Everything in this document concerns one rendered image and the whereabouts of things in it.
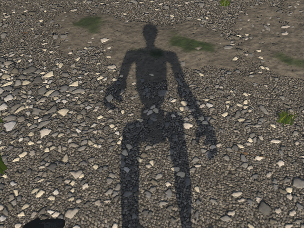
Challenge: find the left robot hand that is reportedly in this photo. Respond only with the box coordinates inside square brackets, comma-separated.
[23, 218, 66, 228]

